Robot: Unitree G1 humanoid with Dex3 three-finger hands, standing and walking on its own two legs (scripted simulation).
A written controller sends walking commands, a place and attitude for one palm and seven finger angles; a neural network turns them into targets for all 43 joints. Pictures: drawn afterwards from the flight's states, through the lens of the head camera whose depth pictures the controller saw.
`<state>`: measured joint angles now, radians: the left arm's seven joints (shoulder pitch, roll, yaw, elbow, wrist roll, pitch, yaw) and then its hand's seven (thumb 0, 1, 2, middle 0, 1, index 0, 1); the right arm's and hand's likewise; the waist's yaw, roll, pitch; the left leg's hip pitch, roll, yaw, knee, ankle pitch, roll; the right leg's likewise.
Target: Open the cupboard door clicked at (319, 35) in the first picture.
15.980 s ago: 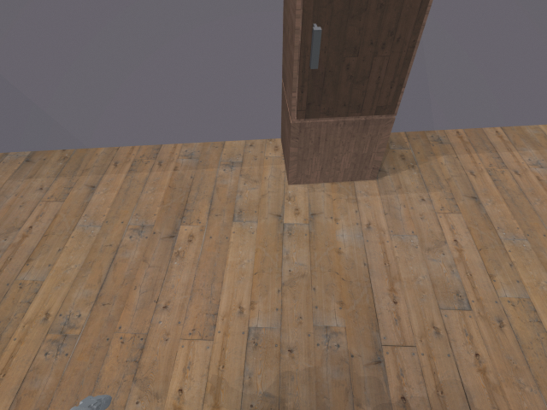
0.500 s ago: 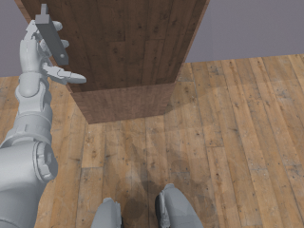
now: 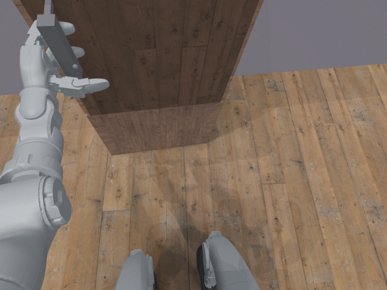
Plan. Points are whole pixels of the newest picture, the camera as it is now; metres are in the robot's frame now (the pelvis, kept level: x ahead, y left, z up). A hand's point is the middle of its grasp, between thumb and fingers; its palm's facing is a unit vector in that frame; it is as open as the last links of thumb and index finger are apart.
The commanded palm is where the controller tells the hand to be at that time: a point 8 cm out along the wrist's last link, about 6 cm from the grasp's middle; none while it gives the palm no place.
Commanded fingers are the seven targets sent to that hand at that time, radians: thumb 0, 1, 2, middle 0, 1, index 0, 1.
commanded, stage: close the thumb around the handle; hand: left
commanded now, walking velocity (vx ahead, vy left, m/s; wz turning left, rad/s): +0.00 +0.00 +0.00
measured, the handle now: (63, 42) +0.59 +0.19 +0.07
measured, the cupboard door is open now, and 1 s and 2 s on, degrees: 0 10 39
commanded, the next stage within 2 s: pull the door open along its arc in 0.46 s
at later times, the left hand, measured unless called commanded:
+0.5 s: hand (74, 67) +0.54 +0.17 +0.06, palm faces +0.03 -1.00 -0.01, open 6.3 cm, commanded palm +0.51 +0.22 +0.06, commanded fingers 0.00 0.90 0.90 -0.40 -1.35 -0.40 -1.35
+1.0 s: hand (83, 98) +0.47 +0.15 +0.06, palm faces +0.02 -1.00 +0.00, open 6.6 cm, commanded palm +0.41 +0.19 +0.06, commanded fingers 0.00 0.90 0.90 -0.40 -1.35 -0.40 -1.35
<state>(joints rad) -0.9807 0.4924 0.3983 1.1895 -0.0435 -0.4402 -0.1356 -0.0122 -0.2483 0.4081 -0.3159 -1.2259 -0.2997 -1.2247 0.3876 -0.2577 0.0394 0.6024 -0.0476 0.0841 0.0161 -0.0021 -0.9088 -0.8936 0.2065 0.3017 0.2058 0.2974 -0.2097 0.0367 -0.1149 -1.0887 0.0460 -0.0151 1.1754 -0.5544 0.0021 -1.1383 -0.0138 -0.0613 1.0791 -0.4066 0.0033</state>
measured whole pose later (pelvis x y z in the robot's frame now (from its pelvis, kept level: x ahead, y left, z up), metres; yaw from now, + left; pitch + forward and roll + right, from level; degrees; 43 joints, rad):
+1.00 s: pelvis +0.02 +0.01 +0.02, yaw -1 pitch +23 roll -2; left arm -0.55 0.28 0.29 0.78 -0.14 -0.43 -0.10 0.00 0.66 0.71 -0.29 -1.31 -0.29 -1.31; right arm 0.39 -0.24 0.00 0.56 -0.01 0.09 0.05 0.00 -0.91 -0.89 0.21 0.30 0.21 0.30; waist -0.14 0.04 -0.15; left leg -0.93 0.05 0.03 1.07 -0.55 0.01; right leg -1.00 -0.01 -0.02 1.00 -0.40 0.02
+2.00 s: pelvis +0.00 -0.06 +0.02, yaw +5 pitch +15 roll +2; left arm -0.07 -0.12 -0.16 0.33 0.10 -0.35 0.62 0.01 0.11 0.56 -0.33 -1.26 -0.34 -1.26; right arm 0.19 -0.21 -0.03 0.63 -0.09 -0.05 -0.01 0.01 -0.91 -0.89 0.20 0.30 0.20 0.30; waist -0.02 0.03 -0.15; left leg -0.81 0.02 -0.06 1.04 -0.50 -0.05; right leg -0.90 -0.04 -0.10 1.07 -0.44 -0.08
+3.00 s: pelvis -0.01 +0.00 +0.01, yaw +2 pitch +15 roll +0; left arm 0.07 -0.02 -0.25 0.15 0.03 -0.36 0.16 -0.01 -0.50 0.30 -0.13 -0.33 -0.15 -0.31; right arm 0.26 -0.21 0.01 0.47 -0.02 -0.04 0.02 0.01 -0.91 -0.89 0.21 0.30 0.20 0.30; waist -0.01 0.03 -0.14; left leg -0.84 -0.01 0.01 1.12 -0.55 0.00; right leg -0.92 -0.06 -0.03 1.10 -0.44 0.00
